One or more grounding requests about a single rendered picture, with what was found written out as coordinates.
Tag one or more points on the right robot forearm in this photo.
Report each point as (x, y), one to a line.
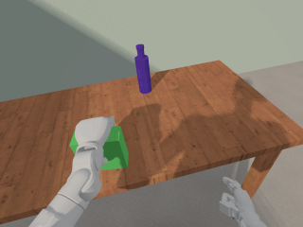
(250, 219)

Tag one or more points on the table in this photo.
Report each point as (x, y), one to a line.
(195, 118)

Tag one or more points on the left robot forearm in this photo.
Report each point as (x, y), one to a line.
(82, 185)

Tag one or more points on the robot right hand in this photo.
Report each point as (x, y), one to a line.
(241, 202)

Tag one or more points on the sponge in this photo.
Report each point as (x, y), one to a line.
(114, 149)

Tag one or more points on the robot left hand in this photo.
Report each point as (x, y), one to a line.
(95, 130)

